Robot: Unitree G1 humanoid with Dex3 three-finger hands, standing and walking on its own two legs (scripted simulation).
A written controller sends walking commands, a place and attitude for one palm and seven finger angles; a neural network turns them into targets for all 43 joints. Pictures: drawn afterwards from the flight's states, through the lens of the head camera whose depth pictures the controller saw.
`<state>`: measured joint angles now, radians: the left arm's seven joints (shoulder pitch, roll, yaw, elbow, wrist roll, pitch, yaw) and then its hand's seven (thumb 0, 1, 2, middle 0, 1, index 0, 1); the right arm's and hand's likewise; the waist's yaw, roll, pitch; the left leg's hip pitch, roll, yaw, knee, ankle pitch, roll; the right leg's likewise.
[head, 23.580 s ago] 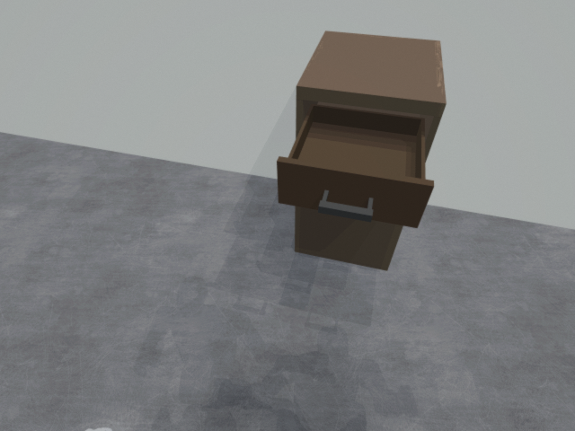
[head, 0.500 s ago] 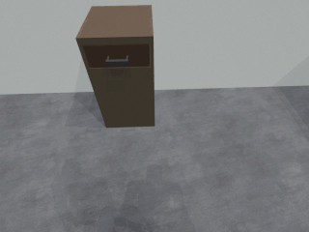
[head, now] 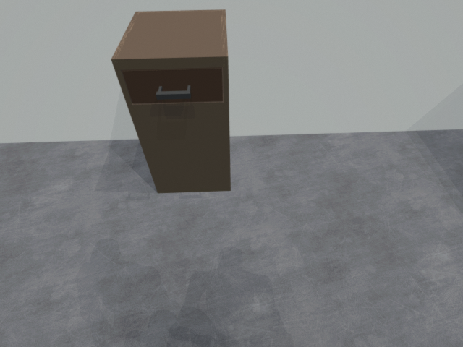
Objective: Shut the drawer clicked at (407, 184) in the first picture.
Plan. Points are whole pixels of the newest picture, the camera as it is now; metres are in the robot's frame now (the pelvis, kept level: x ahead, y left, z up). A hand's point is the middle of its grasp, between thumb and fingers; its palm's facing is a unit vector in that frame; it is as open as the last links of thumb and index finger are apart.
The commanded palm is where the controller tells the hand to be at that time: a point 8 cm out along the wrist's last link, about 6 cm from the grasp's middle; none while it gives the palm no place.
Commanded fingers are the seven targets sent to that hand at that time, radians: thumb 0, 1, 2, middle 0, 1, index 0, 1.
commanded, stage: look to check the result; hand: left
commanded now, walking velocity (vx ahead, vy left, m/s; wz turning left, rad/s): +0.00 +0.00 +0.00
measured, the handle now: (174, 91) +0.97 +0.26 -0.11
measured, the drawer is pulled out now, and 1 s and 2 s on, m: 0.00 0.00 0.00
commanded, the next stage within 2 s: stand and wait in 1.68 s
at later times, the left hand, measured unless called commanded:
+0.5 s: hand out of the picture +0.00 +0.18 -0.17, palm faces +0.02 -0.98 -0.21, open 7.4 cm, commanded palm none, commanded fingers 0.00 0.90 0.90 -0.20 -0.30 -0.20 -0.30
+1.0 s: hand out of the picture +0.02 +0.19 -0.17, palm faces +0.02 -0.97 -0.23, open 7.4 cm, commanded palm none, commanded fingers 0.00 0.90 0.90 -0.20 -0.30 -0.20 -0.30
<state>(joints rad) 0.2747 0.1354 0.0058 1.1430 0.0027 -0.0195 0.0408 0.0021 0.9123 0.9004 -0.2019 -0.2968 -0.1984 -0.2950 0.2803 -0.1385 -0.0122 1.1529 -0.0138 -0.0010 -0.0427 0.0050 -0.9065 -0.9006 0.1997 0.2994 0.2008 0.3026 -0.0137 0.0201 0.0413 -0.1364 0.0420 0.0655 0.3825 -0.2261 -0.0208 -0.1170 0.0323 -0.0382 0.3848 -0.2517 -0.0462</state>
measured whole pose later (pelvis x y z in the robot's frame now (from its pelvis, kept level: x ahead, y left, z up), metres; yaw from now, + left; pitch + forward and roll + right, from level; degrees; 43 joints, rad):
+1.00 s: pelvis +0.00 +0.00 +0.00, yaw +0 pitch -1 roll +0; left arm 0.24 0.17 0.01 1.14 0.00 -0.02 0.03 0.00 0.91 0.90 -0.20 -0.30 -0.20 -0.30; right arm 0.25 -0.17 -0.01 1.15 -0.01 -0.01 -0.04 0.01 -0.91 -0.90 0.20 0.30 0.20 0.30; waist -0.01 0.02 0.04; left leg -0.12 0.04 0.07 0.36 -0.22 -0.02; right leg -0.10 0.03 -0.03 0.37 -0.25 -0.04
